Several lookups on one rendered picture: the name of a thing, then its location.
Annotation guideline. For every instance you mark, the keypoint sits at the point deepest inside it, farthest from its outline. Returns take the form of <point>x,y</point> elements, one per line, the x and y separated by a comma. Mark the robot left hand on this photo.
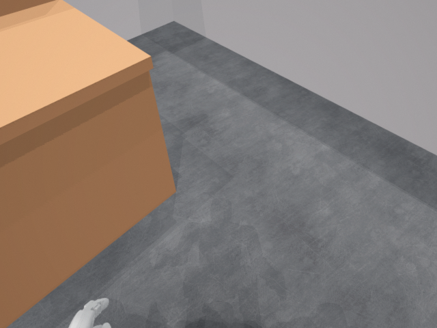
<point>85,318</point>

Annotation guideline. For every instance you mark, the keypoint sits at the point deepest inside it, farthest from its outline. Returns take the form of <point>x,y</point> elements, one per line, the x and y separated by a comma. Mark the table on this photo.
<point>82,152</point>

